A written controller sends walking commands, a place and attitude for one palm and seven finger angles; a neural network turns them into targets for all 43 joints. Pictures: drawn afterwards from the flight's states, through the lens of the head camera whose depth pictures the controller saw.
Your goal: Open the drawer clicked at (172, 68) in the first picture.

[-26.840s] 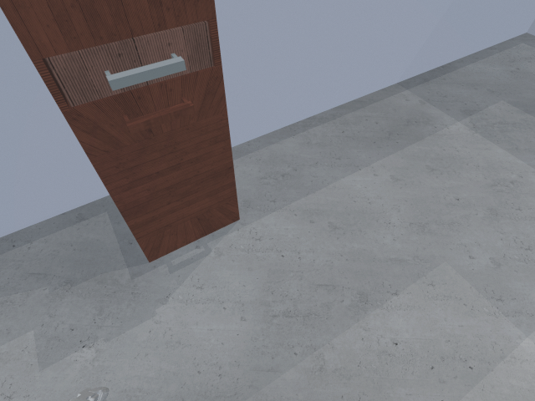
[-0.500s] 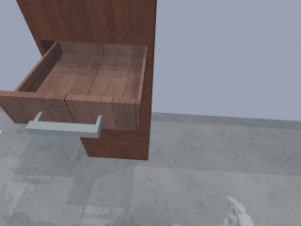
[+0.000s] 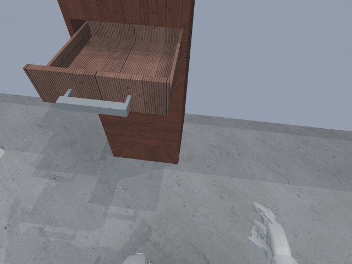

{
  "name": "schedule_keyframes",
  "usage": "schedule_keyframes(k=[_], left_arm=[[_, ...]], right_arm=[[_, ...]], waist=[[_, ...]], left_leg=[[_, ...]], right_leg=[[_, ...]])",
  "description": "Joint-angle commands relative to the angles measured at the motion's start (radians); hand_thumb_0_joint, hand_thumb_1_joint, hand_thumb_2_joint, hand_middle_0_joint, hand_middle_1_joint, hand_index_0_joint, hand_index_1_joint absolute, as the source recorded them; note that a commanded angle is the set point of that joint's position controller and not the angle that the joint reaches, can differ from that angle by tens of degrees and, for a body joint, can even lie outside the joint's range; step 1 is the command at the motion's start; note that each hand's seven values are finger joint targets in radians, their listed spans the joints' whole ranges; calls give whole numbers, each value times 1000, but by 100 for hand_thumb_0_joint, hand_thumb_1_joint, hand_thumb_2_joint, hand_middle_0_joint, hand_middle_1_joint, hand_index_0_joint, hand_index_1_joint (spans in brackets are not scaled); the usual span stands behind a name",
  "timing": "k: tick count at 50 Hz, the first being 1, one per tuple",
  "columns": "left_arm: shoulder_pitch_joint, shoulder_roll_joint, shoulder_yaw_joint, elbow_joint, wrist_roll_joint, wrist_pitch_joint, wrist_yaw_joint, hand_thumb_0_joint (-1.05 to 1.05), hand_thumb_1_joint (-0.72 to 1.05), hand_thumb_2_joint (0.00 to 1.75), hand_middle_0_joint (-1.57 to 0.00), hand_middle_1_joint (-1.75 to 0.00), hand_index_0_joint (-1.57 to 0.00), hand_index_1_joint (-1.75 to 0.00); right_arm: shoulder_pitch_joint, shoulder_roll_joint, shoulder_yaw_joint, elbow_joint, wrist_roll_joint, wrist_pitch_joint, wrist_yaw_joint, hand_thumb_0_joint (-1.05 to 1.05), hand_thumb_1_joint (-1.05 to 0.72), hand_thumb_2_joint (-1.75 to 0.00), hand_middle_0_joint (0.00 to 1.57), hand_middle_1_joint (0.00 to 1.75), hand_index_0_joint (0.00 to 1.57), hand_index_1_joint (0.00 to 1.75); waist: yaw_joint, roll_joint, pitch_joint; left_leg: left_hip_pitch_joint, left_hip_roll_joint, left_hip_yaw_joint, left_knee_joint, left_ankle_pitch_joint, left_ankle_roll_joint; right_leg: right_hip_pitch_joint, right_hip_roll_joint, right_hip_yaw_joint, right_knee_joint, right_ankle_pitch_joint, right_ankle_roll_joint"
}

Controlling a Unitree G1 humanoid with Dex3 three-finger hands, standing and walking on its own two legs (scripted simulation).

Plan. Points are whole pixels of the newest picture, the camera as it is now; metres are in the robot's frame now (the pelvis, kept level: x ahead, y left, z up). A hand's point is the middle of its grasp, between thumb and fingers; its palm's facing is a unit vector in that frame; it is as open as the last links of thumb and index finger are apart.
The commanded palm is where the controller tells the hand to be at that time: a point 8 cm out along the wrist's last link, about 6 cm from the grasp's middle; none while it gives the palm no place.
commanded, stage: stop stepping back and stand still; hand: left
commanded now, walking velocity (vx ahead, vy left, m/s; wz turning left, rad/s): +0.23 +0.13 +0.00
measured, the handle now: (96, 100) +0.48 +0.28 +0.07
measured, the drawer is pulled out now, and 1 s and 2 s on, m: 0.29 0.29 0.29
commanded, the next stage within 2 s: let the arm hang, fingers relaxed in 0.64 s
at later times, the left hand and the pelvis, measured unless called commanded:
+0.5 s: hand out of the picture +0.13 +0.23 +0.25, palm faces +0.50 -0.75 -0.43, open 7.4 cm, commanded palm +0.06 +0.27 +0.26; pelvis -0.07 -0.01 +0.01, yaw +1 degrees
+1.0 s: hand out of the picture +0.02 +0.18 -0.14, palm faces -0.03 -0.98 -0.19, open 7.4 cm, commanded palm none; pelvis -0.07 +0.01 +0.01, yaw +1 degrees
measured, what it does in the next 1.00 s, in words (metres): steps on the spot: left foot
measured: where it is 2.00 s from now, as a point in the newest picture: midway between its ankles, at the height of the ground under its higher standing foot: outside the picture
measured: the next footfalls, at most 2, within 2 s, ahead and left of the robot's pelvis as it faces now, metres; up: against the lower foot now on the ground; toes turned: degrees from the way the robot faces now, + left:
left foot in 0.22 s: +0.00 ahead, +0.12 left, +0.00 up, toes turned +5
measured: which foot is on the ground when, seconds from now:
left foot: up 0.00-0.20, down 0.22-1.00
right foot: down 0.00-1.00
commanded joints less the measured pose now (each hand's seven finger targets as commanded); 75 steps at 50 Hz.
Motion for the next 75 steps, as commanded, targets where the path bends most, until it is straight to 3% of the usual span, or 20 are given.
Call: schedule_keyframes(k=[1, 3, 8, 13, 15, 19, 22, 23, 25, 29, 31, 34, 36, 37, 39, 43, 48, 53, 59, 75], left_arm=[[-47, 234, 91, -115, 6, -24, 17, 0, 90, 90, -20, -30, -20, -30], [-1, 221, 107, -162, 3, -23, 14, 0, 90, 90, -20, -30, -20, -30], [73, 200, 91, -152, 4, -26, 30, 0, 90, 90, -20, -30, -20, -30], [-18, 221, 96, -186, 21, -63, 25, 0, 90, 90, -20, -30, -20, -30], [23, 183, 65, -116, 32, -39, 29, 0, 90, 90, -20, -30, -20, -30], [12, 172, 40, -92, 23, -22, 29, 0, 90, 90, -20, -30, -20, -30], [-49, 248, 100, -94, 6, -31, 29, 0, 90, 90, -20, -30, -20, -30], [-67, 252, 97, -114, 12, -30, 31, 0, 90, 90, -20, -30, -20, -30], [11, 193, 72, -109, 7, -23, 25, 0, 90, 90, -20, -30, -20, -30], [41, 187, 66, -172, -1, -36, 28, 0, 90, 90, -20, -30, -20, -30], [18, 191, 75, -190, 1, -48, 30, 0, 90, 90, -20, -30, -20, -30], [1, 181, 76, -136, 9, -49, 25, 0, 90, 90, -20, -30, -20, -30], [-19, 164, 57, -81, 9, -44, 22, 0, 90, 90, -20, -30, -20, -30], [67, -58, -424, 784, 86, 144, -130, 0, 90, 90, -20, -30, -20, -30], [66, -127, -442, 835, 86, 271, -149, 0, 90, 90, -20, -30, -20, -30], [-81, -38, -446, 1053, 87, 278, -150, 0, 90, 90, -20, -30, -20, -30], [-174, -26, -499, 1392, 66, 283, -140, 0, 90, 90, -20, -30, -20, -30], [-89, -79, -500, 1629, 59, 267, -134, 0, 90, 90, -20, -30, -20, -30], [-72, -87, -522, 1767, 54, 264, -132, 0, 90, 90, -20, -30, -20, -30], [-92, -84, -519, 1837, 57, 263, -117, 0, 90, 90, -20, -30, -20, -30]], right_arm=[[-27, -138, -49, -129, 15, 6, -16, 0, -90, -90, 20, 30, 20, 30], [-32, -127, -40, -160, 10, 25, -22, 0, -90, -90, 20, 30, 20, 30], [0, -148, -34, -151, -8, 23, -55, 0, -90, -90, 20, 30, 20, 30], [-1, -169, -44, -157, 4, -10, -58, 0, -90, -90, 20, 30, 20, 30], [28, -166, -44, -137, -1, -27, -51, 0, -90, -90, 20, 30, 20, 30], [-11, -192, -43, -121, 0, -16, -53, 0, -90, -90, 20, 30, 20, 30], [1, -173, -51, -111, -5, 8, -43, 0, -90, -90, 20, 30, 20, 30], [-16, -167, -58, -103, 7, 10, -37, 0, -90, -90, 20, 30, 20, 30], [1, -155, -52, -104, 4, 21, -30, 0, -90, -90, 20, 30, 20, 30], [-11, -148, -33, -113, -6, 18, -51, 0, -90, -90, 20, 30, 20, 30], [-25, -170, -40, -135, -3, 7, -55, 0, -90, -90, 20, 30, 20, 30], [-16, -152, -29, -126, 4, -2, -55, 0, -90, -90, 20, 30, 20, 30], [-9, -155, -29, -122, 7, -7, -53, 0, -90, -90, 20, 30, 20, 30], [-22, -346, -99, 133, 22, -56, 20, 0, -90, -90, 20, 30, 20, 30], [71, -242, -83, 145, 3, 41, 13, 0, -90, -90, 20, 30, 20, 30], [53, -218, -48, 152, -10, 117, 12, 0, -90, -90, 20, 30, 20, 30], [65, -176, -19, 237, -21, 174, 19, 0, -90, -90, 20, 30, 20, 30], [93, -164, -16, 329, -19, 171, 2, 0, -90, -90, 20, 30, 20, 30], [197, -144, -19, 430, -10, 176, -8, 0, -90, -90, 20, 30, 20, 30], [219, -130, -29, 504, -14, 179, -6, 0, -90, -90, 20, 30, 20, 30]], waist=[[-50, -164, -165], [-63, -97, -206], [-72, -86, -124], [-77, 340, -92], [-85, 209, -44], [-76, 143, -44], [-77, -167, -87], [-62, -160, -112], [-71, -82, -89], [-79, 65, -80], [-57, 176, -82], [-64, 191, -70], [-66, 102, -69], [-111, 93, -59], [-77, 10, -195], [-70, -258, -95], [-77, 25, -7], [-43, 200, -47], [-58, 82, -7], [-60, 13, 72]], left_leg=[[-7, -63, -70, 454, -197, 8], [27, -59, -40, 373, -150, 7], [254, -56, -7, -173, -155, 58], [103, 193, -335, -472, -598, 160], [95, 193, -314, -424, -431, 183], [8, 110, -149, -269, -320, 121], [-43, -48, 4, 154, -206, 50], [-53, -48, -9, 287, -255, 41], [-21, -13, -43, 239, -230, 45], [246, -10, -38, -188, -97, 62], [203, 108, -192, -258, -56, 107], [130, 128, -191, -324, -144, 99], [108, 99, -134, -275, -99, 89], [110, 67, -106, -57, 157, 82], [183, 81, -98, -51, 350, 76], [130, -9, -68, -5, 121, 64], [210, -5, -86, -138, 33, 56], [171, 36, -128, -272, -77, 61], [216, 48, -129, -316, -95, 65], [229, 31, -104, -326, -108, 67]], right_leg=[[-16, -364, 381, -385, 64, -137], [35, -292, 242, -316, 131, -116], [-23, -239, 211, -359, -146, -61], [-37, -17, -15, 154, -96, 21], [-80, -23, -19, 215, -110, 21], [147, -43, -36, -136, -41, -4], [121, -335, 406, -371, -193, -156], [120, -372, 466, -410, -241, -187], [97, -352, 355, -364, -66, -188], [-17, -197, 139, -242, -39, -70], [13, -75, 55, -111, 53, -6], [57, -52, 7, -67, 51, 13], [98, -66, 31, -120, 118, 9], [-24, -124, 29, 28, 307, 17], [12, -110, 42, 16, 296, 12], [29, -181, 116, -133, 322, -41], [-22, -155, 125, -228, 18, -43], [147, -115, 84, -253, 77, -33], [119, -120, 57, -288, 70, -36], [56, -125, 75, -307, -23, -32]])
